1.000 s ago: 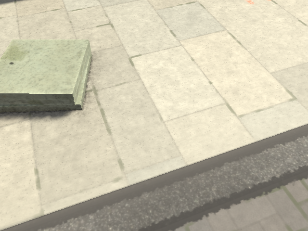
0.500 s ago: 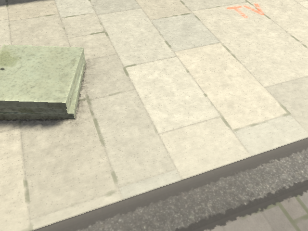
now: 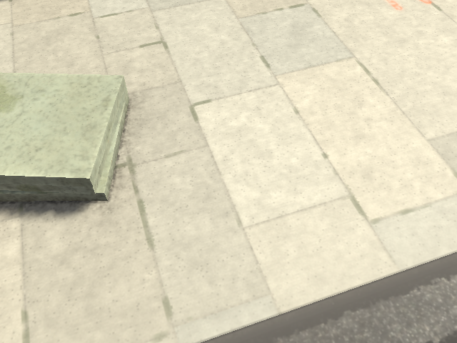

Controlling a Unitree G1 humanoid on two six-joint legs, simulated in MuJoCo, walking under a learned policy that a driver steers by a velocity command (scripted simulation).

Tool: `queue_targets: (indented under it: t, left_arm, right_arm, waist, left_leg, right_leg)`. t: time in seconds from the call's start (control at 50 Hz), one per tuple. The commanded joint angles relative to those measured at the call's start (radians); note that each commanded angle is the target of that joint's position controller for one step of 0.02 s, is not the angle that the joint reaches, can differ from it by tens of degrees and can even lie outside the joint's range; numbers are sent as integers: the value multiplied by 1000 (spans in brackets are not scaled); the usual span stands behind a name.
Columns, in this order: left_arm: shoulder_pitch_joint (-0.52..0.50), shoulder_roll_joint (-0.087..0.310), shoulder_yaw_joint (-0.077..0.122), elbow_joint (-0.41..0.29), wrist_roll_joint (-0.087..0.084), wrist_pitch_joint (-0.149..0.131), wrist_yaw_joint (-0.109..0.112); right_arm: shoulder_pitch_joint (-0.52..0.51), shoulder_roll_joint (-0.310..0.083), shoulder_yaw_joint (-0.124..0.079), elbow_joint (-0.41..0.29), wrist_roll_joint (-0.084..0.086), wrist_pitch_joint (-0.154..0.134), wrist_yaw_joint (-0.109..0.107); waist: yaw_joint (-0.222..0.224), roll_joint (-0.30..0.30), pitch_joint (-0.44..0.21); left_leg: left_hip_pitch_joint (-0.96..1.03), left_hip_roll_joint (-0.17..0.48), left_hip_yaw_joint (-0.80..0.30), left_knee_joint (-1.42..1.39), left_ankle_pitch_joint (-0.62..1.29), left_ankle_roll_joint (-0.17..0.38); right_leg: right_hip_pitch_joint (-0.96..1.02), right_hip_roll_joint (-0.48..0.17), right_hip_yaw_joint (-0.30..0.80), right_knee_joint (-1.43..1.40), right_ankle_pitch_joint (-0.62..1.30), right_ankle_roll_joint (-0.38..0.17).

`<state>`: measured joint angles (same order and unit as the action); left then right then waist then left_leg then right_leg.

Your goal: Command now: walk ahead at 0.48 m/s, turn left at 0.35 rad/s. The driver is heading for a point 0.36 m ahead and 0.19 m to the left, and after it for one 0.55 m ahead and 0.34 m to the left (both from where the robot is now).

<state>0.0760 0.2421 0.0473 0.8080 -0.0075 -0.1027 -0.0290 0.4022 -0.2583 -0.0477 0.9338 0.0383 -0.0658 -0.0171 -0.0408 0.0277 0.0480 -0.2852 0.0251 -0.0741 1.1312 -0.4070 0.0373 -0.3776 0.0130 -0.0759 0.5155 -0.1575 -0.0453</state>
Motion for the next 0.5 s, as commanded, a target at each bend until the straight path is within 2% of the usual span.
queue_targets:
  t: [0.02, 0.04, 0.08, 0.14, 0.18, 0.22, 0.26, 0.3, 0.34, 0.36, 0.38, 0.4, 0.42, 0.44, 0.46, 0.48, 0.5]
  left_arm:
    - [77, 84, 26, 6, 21, -20, 3]
    - [68, 72, 26, 16, 22, -25, 2]
    - [63, 82, 28, 35, 20, -34, 6]
    - [56, 122, 34, 49, 30, -29, 25]
    - [49, 147, 37, 47, 27, -14, 41]
    - [81, 172, 40, 53, 19, 2, 56]
    - [110, 196, 45, 61, 7, 22, 64]
    - [114, 214, 52, 62, -8, 45, 68]
    - [95, 228, 61, 48, -22, 65, 75]
    - [85, 224, 61, 39, -24, 76, 78]
    - [100, 201, 53, 34, -20, 81, 77]
    - [147, 125, 26, 8, 29, 76, 65]
    - [227, 100, 9, -19, 39, 66, 46]
    - [168, 182, 29, -3, 16, 59, 32]
    - [95, 185, 31, -32, -10, 61, 31]
    - [76, 164, 29, -24, -1, 69, 43]
    - [67, 177, 35, -24, 10, 82, 57]
  right_arm:
    - [3, -85, -35, -73, -3, -8, -7]
    - [16, -64, -35, -70, 0, 5, -4]
    - [-13, -53, -38, -89, -2, 27, -6]
    - [-86, -59, -40, -144, -22, 35, -4]
    - [-144, -45, -31, -171, -27, 30, 13]
    - [-225, -30, -20, -207, -32, 28, 33]
    - [-264, -43, -22, -241, -31, 33, 50]
    - [-279, -71, -31, -274, -33, 40, 64]
    - [-234, -109, -47, -288, -36, 44, 73]
    - [-160, -138, -63, -278, -33, 40, 73]
    - [-52, -187, -86, -254, -36, 34, 60]
    - [-27, -285, -107, -264, -37, 38, 32]
    - [-91, -331, -103, -319, -62, 36, 31]
    - [-108, -247, -85, -344, -53, 38, 40]
    - [-167, -209, -73, -353, -44, 36, 40]
    - [-210, -184, -68, -349, -28, 40, 36]
    - [-240, -164, -61, -355, -24, 45, 27]
  waist:
    - [40, -127, -75]
    - [27, -130, -68]
    - [13, -105, -20]
    - [0, -83, 20]
    - [15, -79, 12]
    - [51, -62, 1]
    - [67, -59, -20]
    - [59, -73, -32]
    - [25, -93, -68]
    - [-14, -83, -106]
    - [-65, -24, -167]
    - [-26, 184, -247]
    - [51, 278, -409]
    - [-19, 88, -454]
    - [-3, 40, -334]
    - [28, -47, -226]
    - [45, -28, -180]
  left_leg:
    - [-285, 118, -60, 74, 146, 14]
    - [-263, 125, -54, 61, 158, 13]
    - [-286, 128, -46, 35, 182, 3]
    - [-329, 111, -27, -107, 286, -33]
    - [-284, 98, 31, -270, 396, -40]
    - [-263, 78, 78, -382, 467, -39]
    - [-274, 68, 93, -446, 454, -29]
    - [-279, 51, 104, -485, 376, -4]
    - [-212, 5, 138, -511, 276, 32]
    - [-121, -31, 153, -566, 287, 58]
    - [48, -61, 135, -678, 460, 95]
    - [293, 146, -149, -641, 947, 173]
    - [526, 375, -610, -682, 994, 421]
    - [480, 337, -549, -741, 813, 386]
    - [372, 288, -428, -762, 676, 327]
    - [241, 231, -342, -786, 564, 264]
    - [142, 199, -301, -804, 499, 236]
  right_leg:
    - [269, -274, 308, -346, -42, -112]
    - [239, -258, 255, -368, -9, -116]
    - [185, -255, 161, -393, 121, -130]
    - [161, -246, 27, -373, 441, -143]
    - [159, -215, -57, -355, 502, -129]
    - [203, -220, -88, -326, 546, -128]
    - [293, -251, -91, -280, 572, -127]
    - [368, -280, -93, -212, 610, -113]
    - [401, -285, -98, -80, 739, -88]
    - [394, -262, -112, 53, 755, -65]
    - [333, -196, -135, 259, 644, -14]
    - [78, -100, -139, 561, 53, 53]
    - [-217, 94, 28, 880, -577, 103]
    - [-252, 30, 189, 911, -503, 83]
    - [-283, -1, 176, 872, -413, 66]
    - [-285, -41, 166, 781, -345, 70]
    - [-250, -63, 169, 698, -301, 73]
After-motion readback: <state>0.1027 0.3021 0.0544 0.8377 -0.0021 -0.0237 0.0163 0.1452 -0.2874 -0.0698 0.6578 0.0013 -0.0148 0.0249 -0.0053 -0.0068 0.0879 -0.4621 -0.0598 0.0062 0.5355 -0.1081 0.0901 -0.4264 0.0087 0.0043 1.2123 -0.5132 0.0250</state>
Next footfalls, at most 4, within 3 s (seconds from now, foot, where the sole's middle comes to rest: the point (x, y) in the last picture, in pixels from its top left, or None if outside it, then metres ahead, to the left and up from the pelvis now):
0.38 left None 0.33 0.13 -0.77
0.86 right None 0.39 -0.08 -0.77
1.32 left None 0.22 0.12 -0.77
1.78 right None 0.41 0.00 -0.77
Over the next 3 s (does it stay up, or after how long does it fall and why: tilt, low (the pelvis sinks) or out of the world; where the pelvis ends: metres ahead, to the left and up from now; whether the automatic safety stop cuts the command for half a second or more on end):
stays up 0.29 0.05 0.00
